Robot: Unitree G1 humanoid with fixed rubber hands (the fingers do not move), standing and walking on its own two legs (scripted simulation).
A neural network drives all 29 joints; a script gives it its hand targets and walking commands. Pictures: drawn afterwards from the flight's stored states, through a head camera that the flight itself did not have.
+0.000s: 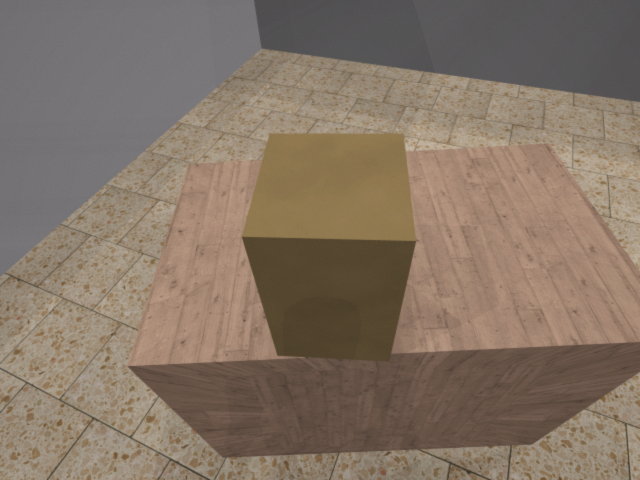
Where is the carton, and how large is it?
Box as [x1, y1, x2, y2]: [242, 133, 415, 360]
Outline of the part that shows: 270,133 244,226 242,239 277,355 389,360 415,243 403,134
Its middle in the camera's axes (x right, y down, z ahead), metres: +0.02 +0.02 +0.57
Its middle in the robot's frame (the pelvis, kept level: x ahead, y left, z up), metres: +0.41 +0.01 +0.03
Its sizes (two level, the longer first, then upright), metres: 0.187 0.179 0.291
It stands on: a pedestal, 0.66 m high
